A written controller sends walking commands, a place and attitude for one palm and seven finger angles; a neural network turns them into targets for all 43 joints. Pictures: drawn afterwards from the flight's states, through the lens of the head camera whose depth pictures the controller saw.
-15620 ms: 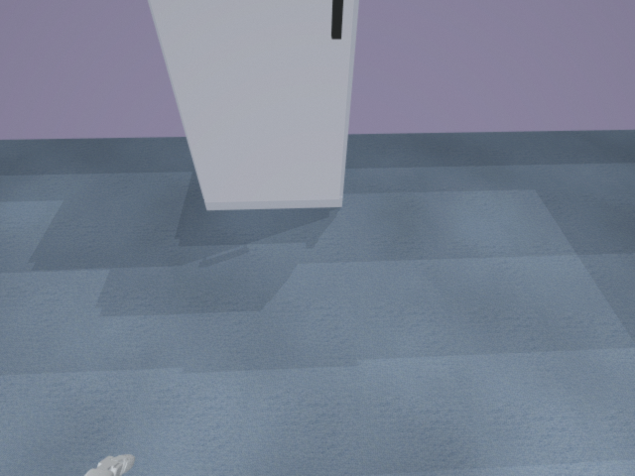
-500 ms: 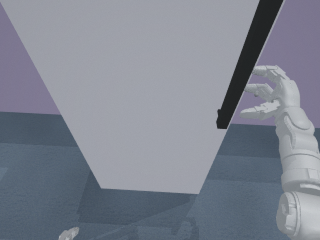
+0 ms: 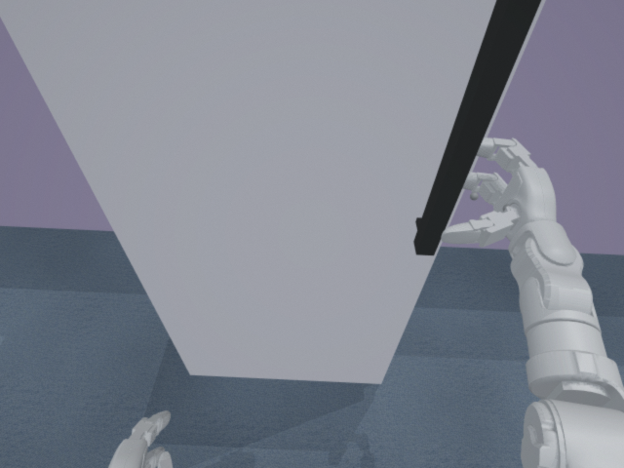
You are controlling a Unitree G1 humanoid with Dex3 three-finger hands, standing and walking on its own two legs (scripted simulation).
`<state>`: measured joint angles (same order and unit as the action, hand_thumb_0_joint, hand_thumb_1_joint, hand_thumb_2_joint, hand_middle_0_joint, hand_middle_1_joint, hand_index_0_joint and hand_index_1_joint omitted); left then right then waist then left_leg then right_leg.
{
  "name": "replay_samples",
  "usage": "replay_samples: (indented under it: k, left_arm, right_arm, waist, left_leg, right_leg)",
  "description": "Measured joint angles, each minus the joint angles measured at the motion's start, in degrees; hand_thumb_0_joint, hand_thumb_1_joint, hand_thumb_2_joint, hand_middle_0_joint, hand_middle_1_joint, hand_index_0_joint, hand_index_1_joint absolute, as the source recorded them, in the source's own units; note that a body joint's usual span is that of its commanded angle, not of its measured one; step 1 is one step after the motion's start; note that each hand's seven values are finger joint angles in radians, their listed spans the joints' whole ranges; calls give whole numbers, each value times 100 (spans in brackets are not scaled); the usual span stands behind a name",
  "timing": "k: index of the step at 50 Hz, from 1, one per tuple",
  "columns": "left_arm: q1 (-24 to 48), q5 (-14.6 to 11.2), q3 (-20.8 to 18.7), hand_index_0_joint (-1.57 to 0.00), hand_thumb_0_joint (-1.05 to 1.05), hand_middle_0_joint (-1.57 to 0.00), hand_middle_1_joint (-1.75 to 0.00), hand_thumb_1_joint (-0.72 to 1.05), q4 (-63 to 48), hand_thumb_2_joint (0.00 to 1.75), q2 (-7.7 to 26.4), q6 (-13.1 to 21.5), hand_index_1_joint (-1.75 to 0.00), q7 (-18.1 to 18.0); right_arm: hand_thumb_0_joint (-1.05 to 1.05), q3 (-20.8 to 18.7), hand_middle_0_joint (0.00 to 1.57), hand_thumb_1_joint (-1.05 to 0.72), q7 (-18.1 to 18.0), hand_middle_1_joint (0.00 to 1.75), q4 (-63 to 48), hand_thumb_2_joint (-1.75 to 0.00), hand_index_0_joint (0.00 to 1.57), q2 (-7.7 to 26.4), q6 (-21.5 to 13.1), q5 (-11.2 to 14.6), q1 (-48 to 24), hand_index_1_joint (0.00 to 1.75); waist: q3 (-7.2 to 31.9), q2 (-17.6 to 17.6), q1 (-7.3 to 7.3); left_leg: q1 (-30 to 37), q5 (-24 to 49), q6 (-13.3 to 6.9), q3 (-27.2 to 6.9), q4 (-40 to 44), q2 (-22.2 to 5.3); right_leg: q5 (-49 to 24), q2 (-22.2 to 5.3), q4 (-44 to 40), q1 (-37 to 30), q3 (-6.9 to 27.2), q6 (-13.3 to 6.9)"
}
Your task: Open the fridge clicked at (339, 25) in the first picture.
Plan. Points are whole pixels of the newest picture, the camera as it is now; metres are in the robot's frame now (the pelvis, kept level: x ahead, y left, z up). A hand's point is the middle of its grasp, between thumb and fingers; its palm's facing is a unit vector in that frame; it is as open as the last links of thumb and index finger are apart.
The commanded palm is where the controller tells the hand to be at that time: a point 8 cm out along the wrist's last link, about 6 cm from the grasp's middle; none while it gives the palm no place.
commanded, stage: slide the fingers in behind the handle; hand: right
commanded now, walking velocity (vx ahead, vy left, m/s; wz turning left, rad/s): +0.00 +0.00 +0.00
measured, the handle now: (457, 136) +0.47 -0.13 +0.22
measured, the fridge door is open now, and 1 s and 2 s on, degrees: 0 0 0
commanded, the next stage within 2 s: grip the handle and tug to test in 1.20 s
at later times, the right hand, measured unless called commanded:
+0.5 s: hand (455, 196) +0.41 -0.13 +0.17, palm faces -0.02 +1.00 +0.02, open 14.0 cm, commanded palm +0.38 -0.18 +0.17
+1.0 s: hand (449, 196) +0.41 -0.13 +0.17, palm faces -0.01 +1.00 +0.02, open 14.0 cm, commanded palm +0.39 -0.18 +0.17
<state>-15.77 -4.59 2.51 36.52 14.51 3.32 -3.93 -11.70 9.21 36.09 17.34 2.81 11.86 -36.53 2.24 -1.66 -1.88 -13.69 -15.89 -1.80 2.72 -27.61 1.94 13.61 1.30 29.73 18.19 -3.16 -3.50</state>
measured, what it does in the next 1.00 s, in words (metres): stands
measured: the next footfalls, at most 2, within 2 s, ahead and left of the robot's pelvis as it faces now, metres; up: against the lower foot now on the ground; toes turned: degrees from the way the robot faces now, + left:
none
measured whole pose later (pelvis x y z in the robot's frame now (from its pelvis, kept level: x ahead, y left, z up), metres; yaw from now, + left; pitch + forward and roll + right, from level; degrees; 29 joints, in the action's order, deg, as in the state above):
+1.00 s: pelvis +0.00 +0.02 +0.00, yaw +0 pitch +1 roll +0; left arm -16.4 -4.4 2.1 37.2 14.5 1.4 -3.8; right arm -10.5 6.0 33.2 15.0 3.3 11.3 -34.4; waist 1.7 -1.9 -1.9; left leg -11.7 -15.2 -3.0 2.6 -26.2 3.0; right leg 12.9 0.4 28.0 15.8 -3.1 -2.3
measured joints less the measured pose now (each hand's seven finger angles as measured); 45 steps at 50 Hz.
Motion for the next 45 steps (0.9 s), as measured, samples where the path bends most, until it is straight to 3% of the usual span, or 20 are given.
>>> replay_samples:
  k: [27,33,45]
  left_arm:
    - [27,19,-38,-20,1,-20,-30,91,24,90,-16,-208,-30,14]
    - [81,24,-11,-20,1,-20,-30,91,56,90,-28,-227,-30,-4]
    - [2,35,-5,-20,1,-20,-30,91,43,90,-43,-214,-30,17]
  right_arm:
    - [-1,211,30,51,-321,120,-652,-30,30,-306,264,-46,343,120]
    - [-1,289,30,51,-431,120,-382,-30,29,-352,341,-80,124,120]
    - [-1,108,30,50,-391,120,-130,-30,30,-266,68,-93,91,120]
  waist:
    - [-27,-21,39]
    - [-55,-19,20]
    - [-42,-10,-23]
  left_leg:
    - [245,26,-66,-11,130,44]
    - [236,40,-84,41,126,48]
    - [179,73,-118,-21,134,99]
  right_leg:
    - [-43,-34,-167,-270,4,68]
    - [-76,-36,-161,-246,54,83]
    - [-91,-90,-187,-223,-2,115]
